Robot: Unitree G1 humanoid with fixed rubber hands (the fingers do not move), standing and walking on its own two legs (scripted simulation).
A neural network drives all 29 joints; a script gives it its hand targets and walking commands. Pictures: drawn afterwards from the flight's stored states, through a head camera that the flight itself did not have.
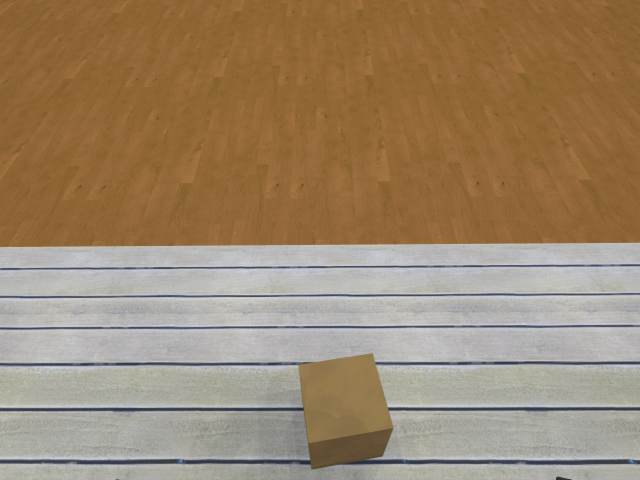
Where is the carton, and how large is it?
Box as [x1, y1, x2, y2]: [298, 353, 392, 469]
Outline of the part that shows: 372,353 298,365 311,469 382,456 392,430 392,424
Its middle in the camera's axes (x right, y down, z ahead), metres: +0.07 +0.49 +1.09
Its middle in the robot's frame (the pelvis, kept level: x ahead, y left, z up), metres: +0.45 -0.03 -0.66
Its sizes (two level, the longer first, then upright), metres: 0.210 0.200 0.250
